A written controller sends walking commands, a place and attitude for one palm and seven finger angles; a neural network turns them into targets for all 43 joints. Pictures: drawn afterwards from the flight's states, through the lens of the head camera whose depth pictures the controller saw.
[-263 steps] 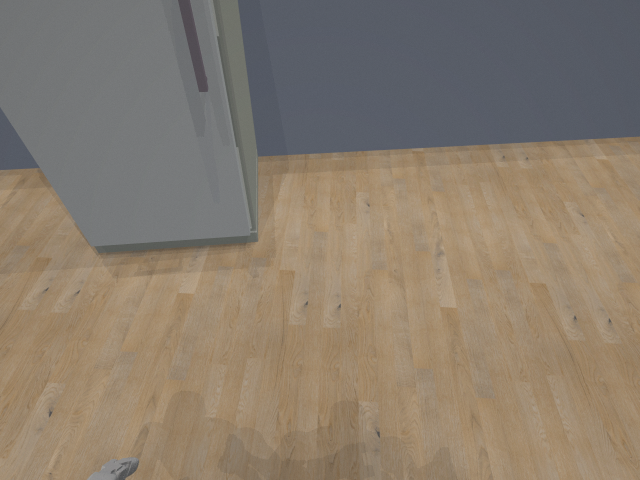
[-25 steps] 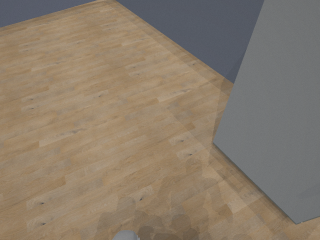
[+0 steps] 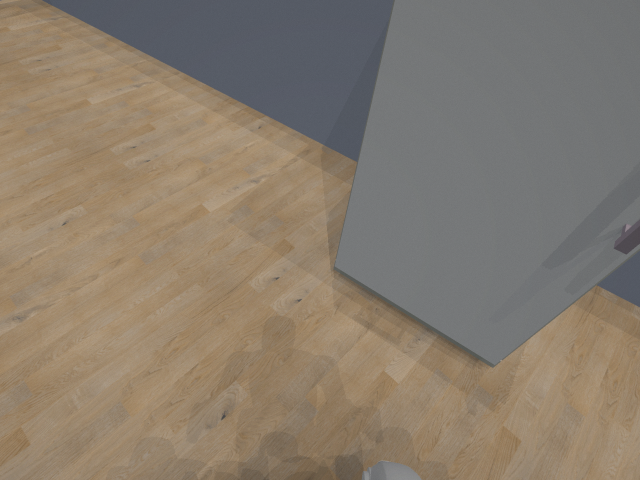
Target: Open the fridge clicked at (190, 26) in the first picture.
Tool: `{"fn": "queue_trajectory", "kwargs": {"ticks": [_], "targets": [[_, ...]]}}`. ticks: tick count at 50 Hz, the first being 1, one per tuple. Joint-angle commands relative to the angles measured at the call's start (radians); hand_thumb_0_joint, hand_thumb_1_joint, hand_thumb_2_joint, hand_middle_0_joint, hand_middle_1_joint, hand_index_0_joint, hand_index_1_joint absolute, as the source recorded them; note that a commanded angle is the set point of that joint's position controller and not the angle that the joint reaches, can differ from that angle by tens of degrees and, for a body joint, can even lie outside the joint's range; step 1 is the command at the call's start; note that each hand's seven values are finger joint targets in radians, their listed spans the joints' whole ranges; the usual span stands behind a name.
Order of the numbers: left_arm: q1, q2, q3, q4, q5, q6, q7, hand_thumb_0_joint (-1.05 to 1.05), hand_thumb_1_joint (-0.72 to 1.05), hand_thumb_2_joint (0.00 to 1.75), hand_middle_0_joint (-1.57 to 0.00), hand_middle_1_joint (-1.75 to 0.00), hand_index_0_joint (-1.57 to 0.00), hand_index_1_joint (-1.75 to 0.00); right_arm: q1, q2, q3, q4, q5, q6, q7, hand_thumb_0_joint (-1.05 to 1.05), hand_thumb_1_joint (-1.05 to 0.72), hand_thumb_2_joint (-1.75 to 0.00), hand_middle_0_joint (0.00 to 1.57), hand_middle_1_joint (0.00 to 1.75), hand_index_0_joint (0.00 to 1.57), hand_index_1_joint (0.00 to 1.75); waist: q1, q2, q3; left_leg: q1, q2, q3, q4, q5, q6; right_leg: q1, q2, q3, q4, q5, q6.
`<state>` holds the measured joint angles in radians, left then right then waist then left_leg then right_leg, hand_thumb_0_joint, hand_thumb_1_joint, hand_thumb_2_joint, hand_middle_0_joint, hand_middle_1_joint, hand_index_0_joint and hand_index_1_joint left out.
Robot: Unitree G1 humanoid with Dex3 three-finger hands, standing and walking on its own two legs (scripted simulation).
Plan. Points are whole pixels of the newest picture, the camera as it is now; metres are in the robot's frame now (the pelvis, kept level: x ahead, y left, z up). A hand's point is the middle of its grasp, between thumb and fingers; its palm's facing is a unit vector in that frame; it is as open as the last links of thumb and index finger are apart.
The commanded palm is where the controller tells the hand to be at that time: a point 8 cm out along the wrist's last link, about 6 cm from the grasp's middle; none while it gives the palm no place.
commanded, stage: turn to face it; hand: right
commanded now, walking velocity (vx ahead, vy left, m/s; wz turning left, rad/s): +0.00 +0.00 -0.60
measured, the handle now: out of the picture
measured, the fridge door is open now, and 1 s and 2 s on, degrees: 0 0 0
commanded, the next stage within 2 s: take the last steps up to it in 0.78 s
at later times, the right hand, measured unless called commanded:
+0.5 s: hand out of the picture +0.04 -0.28 -0.16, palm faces +0.31 +0.92 -0.25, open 7.4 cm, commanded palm none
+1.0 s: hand out of the picture -0.03 -0.18 -0.15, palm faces +0.49 +0.83 -0.26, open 7.4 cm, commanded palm none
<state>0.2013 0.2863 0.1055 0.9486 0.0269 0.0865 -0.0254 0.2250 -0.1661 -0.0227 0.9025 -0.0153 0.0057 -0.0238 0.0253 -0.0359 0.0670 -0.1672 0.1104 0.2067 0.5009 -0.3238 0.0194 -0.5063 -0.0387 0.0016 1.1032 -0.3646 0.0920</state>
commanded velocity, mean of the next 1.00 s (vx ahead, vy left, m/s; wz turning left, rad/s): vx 0.04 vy -0.01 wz -0.38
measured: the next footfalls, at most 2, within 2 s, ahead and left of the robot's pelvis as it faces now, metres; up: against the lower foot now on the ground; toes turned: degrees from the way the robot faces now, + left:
right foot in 0.20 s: +0.03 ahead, -0.15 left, +0.00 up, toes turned -15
left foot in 0.70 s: +0.09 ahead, +0.08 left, +0.00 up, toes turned -18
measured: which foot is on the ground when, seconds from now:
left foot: down 0.00-0.22, up 0.24-0.68, down 0.70-1.00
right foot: up 0.00-0.18, down 0.20-0.72, up 0.74-1.00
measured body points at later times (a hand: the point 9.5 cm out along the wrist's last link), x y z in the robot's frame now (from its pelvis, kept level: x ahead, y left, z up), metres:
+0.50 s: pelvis +0.00 -0.05 +0.00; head +0.03 -0.07 +0.45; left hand +0.17 +0.17 -0.13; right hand +0.02 -0.33 -0.14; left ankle +0.04 +0.12 -0.66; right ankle -0.01 -0.13 -0.74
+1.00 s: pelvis +0.01 +0.01 +0.00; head +0.04 +0.03 +0.45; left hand +0.15 +0.22 -0.17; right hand -0.05 -0.23 -0.13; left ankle +0.05 +0.09 -0.74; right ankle -0.09 -0.12 -0.66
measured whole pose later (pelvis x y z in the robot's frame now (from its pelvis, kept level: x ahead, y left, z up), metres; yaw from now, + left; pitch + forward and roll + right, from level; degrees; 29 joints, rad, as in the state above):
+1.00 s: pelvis +0.01 +0.01 +0.00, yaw -28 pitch -1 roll -2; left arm 0.25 0.24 0.08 1.02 0.03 0.08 -0.02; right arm 0.26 -0.15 -0.02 0.95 -0.02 -0.01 -0.02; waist 0.01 -0.05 0.04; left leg -0.18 0.07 0.17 0.47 -0.27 0.03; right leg -0.42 -0.04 0.03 1.07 -0.36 0.06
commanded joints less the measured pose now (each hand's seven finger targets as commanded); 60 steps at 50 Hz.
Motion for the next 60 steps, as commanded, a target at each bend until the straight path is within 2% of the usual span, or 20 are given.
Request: {"fn": "queue_trajectory", "kwargs": {"ticks": [1,6,9,10,11,12,15,18,28,33,34,35,36,37,38,40,43,54,58,60], "targets": [[-0.113,0.027,-0.014,-0.103,-0.008,-0.025,-0.003,0.00,0.90,0.90,-0.20,-0.30,-0.20,-0.30,0.085,-0.224,-0.063,-0.041,-0.010,-0.015,-0.012,0.00,-0.90,-0.90,0.20,0.30,0.20,0.30,-0.059,0.233,-0.058,0.151,0.242,-0.139,-0.111,0.624,0.093,-0.071,-0.012,-0.053,-0.114,-0.042,-0.001],[-0.129,0.020,-0.030,-0.114,-0.015,-0.041,-0.004,0.00,0.90,0.90,-0.20,-0.30,-0.20,-0.30,0.086,-0.260,-0.077,-0.032,-0.015,-0.003,-0.010,0.00,-0.90,-0.90,0.20,0.30,0.20,0.30,-0.070,0.277,-0.084,0.127,0.270,-0.094,-0.045,0.640,0.086,0.088,-0.001,-0.122,-0.365,-0.054,-0.040],[-0.008,0.072,-0.017,-0.092,-0.008,-0.058,-0.001,0.00,0.90,0.90,-0.20,-0.30,-0.20,-0.30,0.064,-0.264,-0.082,-0.032,0.000,0.002,-0.002,0.00,-0.90,-0.90,0.20,0.30,0.20,0.30,0.002,0.180,-0.158,0.036,0.237,-0.004,0.188,0.577,0.004,0.347,0.008,-0.126,-0.656,0.191,-0.070],[0.067,0.177,0.009,-0.082,-0.002,-0.071,0.005,0.00,0.90,0.90,-0.20,-0.30,-0.20,-0.30,0.065,-0.223,-0.079,-0.058,0.008,0.004,0.005,0.00,-0.90,-0.90,0.20,0.30,0.20,0.30,0.046,-0.066,-0.225,-0.198,0.141,0.029,0.414,0.276,-0.069,0.566,-0.178,0.126,-0.705,0.485,-0.158],[0.135,0.263,0.030,-0.065,-0.013,-0.072,0.014,0.00,0.90,0.90,-0.20,-0.30,-0.20,-0.30,0.005,-0.159,-0.055,-0.106,0.010,0.005,0.008,0.00,-0.90,-0.90,0.20,0.30,0.20,0.30,0.077,-0.292,-0.233,-0.422,0.024,-0.037,0.603,-0.351,-0.121,0.634,-0.392,0.392,-0.709,0.976,-0.297],[0.162,0.260,0.023,-0.042,-0.020,-0.062,0.016,0.00,0.90,0.90,-0.20,-0.30,-0.20,-0.30,-0.037,-0.192,-0.055,-0.120,0.001,0.021,-0.002,0.00,-0.90,-0.90,0.20,0.30,0.20,0.30,0.075,-0.164,-0.224,-0.412,0.047,-0.130,0.658,-0.358,-0.106,0.598,-0.417,0.306,-0.685,0.950,-0.334],[0.020,0.163,-0.001,-0.078,-0.008,-0.073,0.037,0.00,0.90,0.90,-0.20,-0.30,-0.20,-0.30,-0.069,-0.185,-0.067,-0.081,0.002,0.022,0.002,0.00,-0.90,-0.90,0.20,0.30,0.20,0.30,0.028,-0.124,-0.112,-0.419,0.042,-0.185,0.692,-0.177,-0.115,0.453,-0.262,0.219,-0.704,0.806,-0.274],[-0.041,0.144,-0.010,-0.097,-0.010,-0.080,0.034,0.00,0.90,0.90,-0.20,-0.30,-0.20,-0.30,-0.007,-0.177,-0.069,-0.053,0.001,0.024,0.012,0.00,-0.90,-0.90,0.20,0.30,0.20,0.30,-0.016,-0.089,-0.120,-0.363,0.019,-0.176,0.658,-0.072,-0.126,0.410,-0.188,0.148,-0.732,0.703,-0.234],[0.029,0.130,-0.002,-0.081,0.001,-0.069,0.032,0.00,0.90,0.90,-0.20,-0.30,-0.20,-0.30,-0.115,-0.149,-0.055,-0.096,0.005,0.025,0.002,0.00,-0.90,-0.90,0.20,0.30,0.20,0.30,0.015,-0.126,-0.083,-0.276,-0.040,-0.184,0.356,-0.116,-0.122,0.365,-0.182,0.290,-0.745,0.558,-0.273],[-0.002,0.119,-0.001,-0.083,-0.005,-0.065,0.032,0.00,0.90,0.90,-0.20,-0.30,-0.20,-0.30,-0.005,-0.147,-0.053,-0.069,0.013,0.004,-0.005,0.00,-0.90,-0.90,0.20,0.30,0.20,0.30,-0.042,-0.104,-0.131,-0.009,-0.079,-0.171,-0.003,0.080,-0.096,0.260,-0.136,0.302,-0.639,0.563,-0.221],[0.007,0.089,-0.004,-0.083,-0.013,-0.067,0.029,0.00,0.90,0.90,-0.20,-0.30,-0.20,-0.30,0.029,-0.178,-0.057,-0.056,0.009,-0.007,-0.009,0.00,-0.90,-0.90,0.20,0.30,0.20,0.30,-0.054,-0.026,-0.149,0.112,-0.028,-0.213,-0.138,0.179,-0.089,0.185,-0.083,0.271,-0.573,0.421,-0.171],[0.028,0.020,-0.015,-0.092,-0.022,-0.068,0.023,0.00,0.90,0.90,-0.20,-0.30,-0.20,-0.30,0.050,-0.260,-0.073,-0.054,-0.007,-0.019,-0.017,0.00,-0.90,-0.90,0.20,0.30,0.20,0.30,-0.058,0.228,-0.167,0.231,0.196,-0.419,-0.198,0.274,-0.022,0.018,0.040,0.126,-0.399,0.100,-0.092],[0.014,0.016,-0.013,-0.116,-0.017,-0.062,0.028,0.00,0.90,0.90,-0.20,-0.30,-0.20,-0.30,0.053,-0.306,-0.076,-0.063,-0.009,-0.017,-0.015,0.00,-0.90,-0.90,0.20,0.30,0.20,0.30,-0.063,0.329,-0.143,0.140,0.373,-0.558,-0.202,0.434,0.094,-0.041,0.106,0.059,-0.206,-0.237,-0.059],[0.020,0.045,-0.001,-0.110,-0.011,-0.049,0.029,0.00,0.90,0.90,-0.20,-0.30,-0.20,-0.30,0.032,-0.288,-0.070,-0.075,-0.006,-0.011,-0.015,0.00,-0.90,-0.90,0.20,0.30,0.20,0.30,-0.053,0.220,-0.125,0.034,0.377,-0.495,-0.201,0.420,0.139,0.000,0.071,0.096,-0.065,-0.226,-0.063],[0.030,0.042,-0.001,-0.077,-0.004,-0.034,0.026,0.00,0.90,0.90,-0.20,-0.30,-0.20,-0.30,-0.027,-0.241,-0.069,-0.078,-0.002,-0.015,-0.019,0.00,-0.90,-0.90,0.20,0.30,0.20,0.30,-0.029,0.266,-0.089,-0.031,0.303,-0.444,-0.229,0.313,0.120,-0.002,0.053,0.116,0.010,-0.169,-0.063],[0.056,0.035,0.000,-0.034,-0.002,-0.027,0.017,0.00,0.90,0.90,-0.20,-0.30,-0.20,-0.30,-0.080,-0.193,-0.052,-0.083,0.001,-0.014,-0.013,0.00,-0.90,-0.90,0.20,0.30,0.20,0.30,-0.001,0.201,-0.023,-0.050,0.201,-0.320,-0.215,0.266,0.081,-0.022,0.035,0.075,0.100,-0.047,-0.049],[0.059,0.014,-0.009,-0.012,-0.005,-0.029,0.013,0.00,0.90,0.90,-0.20,-0.30,-0.20,-0.30,-0.022,-0.168,-0.046,-0.057,0.001,-0.025,-0.011,0.00,-0.90,-0.90,0.20,0.30,0.20,0.30,-0.012,0.208,-0.033,0.008,0.167,-0.234,-0.193,0.393,0.068,-0.030,0.023,0.047,0.080,0.015,-0.029],[-0.090,-0.024,-0.036,-0.025,-0.002,-0.066,-0.007,0.00,0.90,0.90,-0.20,-0.30,-0.20,-0.30,0.195,-0.185,-0.052,0.088,-0.021,-0.052,0.003,0.00,-0.90,-0.90,0.20,0.30,0.20,0.30,-0.097,0.219,0.003,0.073,0.234,-0.326,-0.335,-0.099,0.112,0.015,-0.029,-0.052,-0.304,-0.039,-0.055],[0.006,-0.054,-0.051,0.011,-0.008,-0.092,-0.001,0.00,0.90,0.90,-0.20,-0.30,-0.20,-0.30,0.171,-0.187,-0.054,0.121,-0.017,-0.046,0.007,0.00,-0.90,-0.90,0.20,0.30,0.20,0.30,-0.052,0.196,-0.033,-0.027,0.188,-0.240,-0.259,-0.101,0.089,0.267,0.005,-0.118,-0.574,0.004,-0.081],[0.147,-0.004,-0.044,0.069,-0.011,-0.112,0.016,0.00,0.90,0.90,-0.20,-0.30,-0.20,-0.30,0.144,-0.143,-0.044,0.132,-0.003,-0.038,0.013,0.00,-0.90,-0.90,0.20,0.30,0.20,0.30,0.018,0.019,-0.068,-0.208,0.102,-0.136,-0.088,-0.139,0.021,0.555,-0.022,-0.091,-0.741,0.064,-0.085]]}}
